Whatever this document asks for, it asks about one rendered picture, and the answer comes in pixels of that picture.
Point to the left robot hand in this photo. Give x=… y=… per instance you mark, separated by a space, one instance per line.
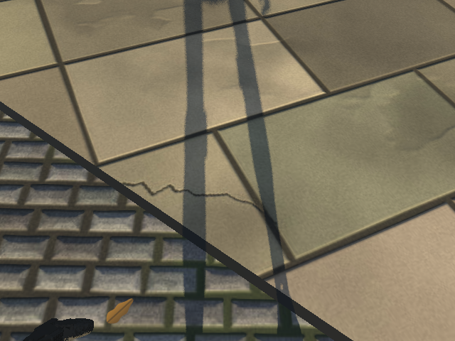
x=61 y=330

